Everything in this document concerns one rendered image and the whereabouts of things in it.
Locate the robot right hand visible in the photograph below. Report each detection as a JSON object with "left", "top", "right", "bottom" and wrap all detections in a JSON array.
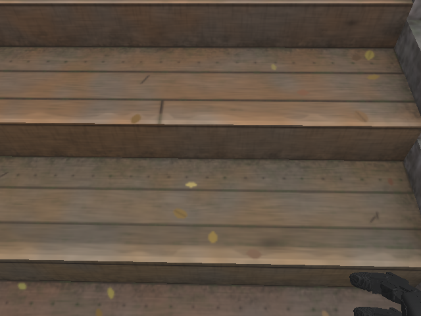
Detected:
[{"left": 349, "top": 272, "right": 421, "bottom": 316}]

